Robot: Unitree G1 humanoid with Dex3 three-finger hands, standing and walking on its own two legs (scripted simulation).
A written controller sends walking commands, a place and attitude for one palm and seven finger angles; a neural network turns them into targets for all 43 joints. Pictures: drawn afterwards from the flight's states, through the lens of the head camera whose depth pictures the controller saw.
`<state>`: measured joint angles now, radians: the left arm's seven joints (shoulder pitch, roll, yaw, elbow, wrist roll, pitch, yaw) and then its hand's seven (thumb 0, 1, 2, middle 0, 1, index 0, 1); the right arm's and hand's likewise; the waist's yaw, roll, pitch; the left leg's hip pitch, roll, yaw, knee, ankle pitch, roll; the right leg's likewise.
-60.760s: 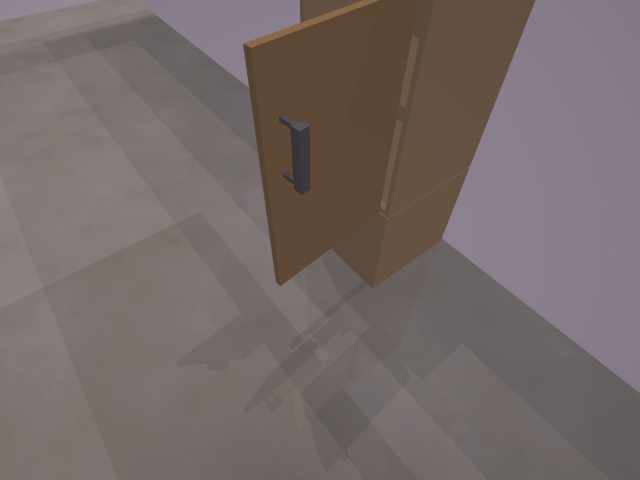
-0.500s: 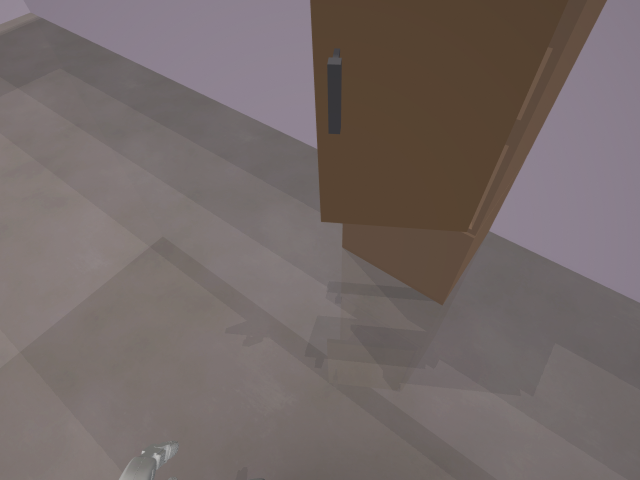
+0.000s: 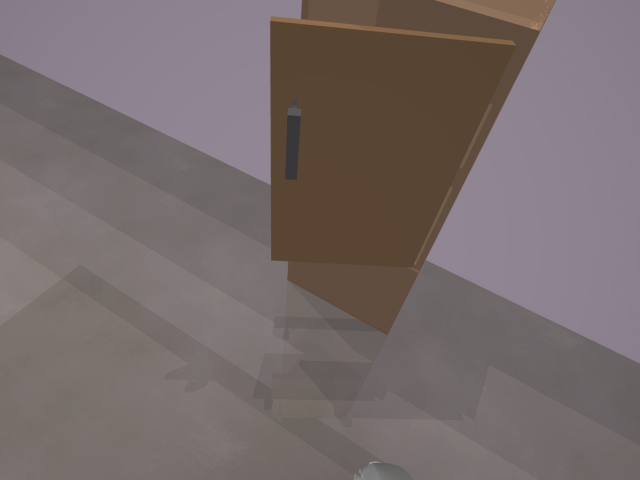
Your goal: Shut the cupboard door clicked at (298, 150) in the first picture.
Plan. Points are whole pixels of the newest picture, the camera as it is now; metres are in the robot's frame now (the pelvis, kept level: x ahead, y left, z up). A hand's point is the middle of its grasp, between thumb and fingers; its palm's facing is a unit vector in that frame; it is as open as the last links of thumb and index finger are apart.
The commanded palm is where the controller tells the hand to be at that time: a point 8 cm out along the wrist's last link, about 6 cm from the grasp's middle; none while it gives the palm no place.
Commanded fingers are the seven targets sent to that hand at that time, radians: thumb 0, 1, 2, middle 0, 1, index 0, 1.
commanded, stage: take the last steps up to it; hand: left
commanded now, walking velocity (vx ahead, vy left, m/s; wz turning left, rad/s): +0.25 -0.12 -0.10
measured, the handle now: (293, 139) +0.66 +0.08 +0.05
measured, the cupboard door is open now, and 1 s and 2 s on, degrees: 31 31 31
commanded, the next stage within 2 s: come to a stop and stand still in 0.32 s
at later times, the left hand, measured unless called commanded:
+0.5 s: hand (264, 431) +0.22 +0.08 -0.18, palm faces +0.00 -0.98 -0.20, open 7.2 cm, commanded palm none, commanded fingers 0.00 0.90 0.90 -0.20 -0.30 -0.20 -0.30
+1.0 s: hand (260, 442) +0.21 +0.08 -0.18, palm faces +0.00 -0.96 -0.27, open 7.4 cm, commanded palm none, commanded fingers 0.00 0.90 0.90 -0.20 -0.30 -0.20 -0.30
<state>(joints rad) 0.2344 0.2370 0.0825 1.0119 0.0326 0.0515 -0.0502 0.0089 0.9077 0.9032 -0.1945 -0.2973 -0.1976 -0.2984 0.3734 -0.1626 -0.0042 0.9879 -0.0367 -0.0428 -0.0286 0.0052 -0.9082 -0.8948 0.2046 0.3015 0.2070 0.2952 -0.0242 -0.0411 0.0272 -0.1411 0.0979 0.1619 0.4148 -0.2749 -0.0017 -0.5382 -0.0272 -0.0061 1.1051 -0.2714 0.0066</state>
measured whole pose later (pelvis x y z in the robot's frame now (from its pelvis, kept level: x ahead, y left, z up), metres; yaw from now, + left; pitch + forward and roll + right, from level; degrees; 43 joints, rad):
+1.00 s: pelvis +0.18 -0.11 -0.01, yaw -2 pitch +0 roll +2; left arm 0.23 0.18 0.03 1.02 0.03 0.02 0.03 0.00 0.90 0.90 -0.20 -0.30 -0.20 -0.30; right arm 0.13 -0.22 -0.05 0.99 0.00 0.07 -0.02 0.01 -0.91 -0.90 0.20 0.30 0.20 0.29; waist 0.01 0.01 0.10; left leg -0.36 0.00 0.02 0.87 -0.48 -0.03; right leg -0.20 -0.02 -0.09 0.53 -0.33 -0.05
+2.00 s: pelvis +0.15 -0.07 -0.01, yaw -4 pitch -1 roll +1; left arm 0.26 0.16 -0.02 1.11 0.01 -0.01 0.02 0.01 0.91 0.90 -0.20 -0.30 -0.20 -0.30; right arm 0.24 -0.17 0.01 1.10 -0.01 -0.03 -0.02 0.01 -0.92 -0.90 0.20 0.30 0.20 0.29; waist 0.01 -0.01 0.05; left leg -0.18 0.00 0.09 0.43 -0.24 0.02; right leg -0.22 -0.04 -0.04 0.48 -0.25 0.01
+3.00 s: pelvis +0.11 -0.08 -0.09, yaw -1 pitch +11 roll -2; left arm 0.44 0.22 0.13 -0.12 -0.27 -0.28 -0.22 0.02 0.90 0.90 -0.68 -0.83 -0.69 -0.83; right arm 0.25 -0.17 0.04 0.53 0.02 -0.22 -0.06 0.02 -0.90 -0.89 0.21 0.30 0.21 0.30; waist 0.01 0.03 -0.10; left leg -0.83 0.04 -0.02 1.12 -0.48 -0.01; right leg -0.79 -0.03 -0.12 1.08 -0.48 -0.03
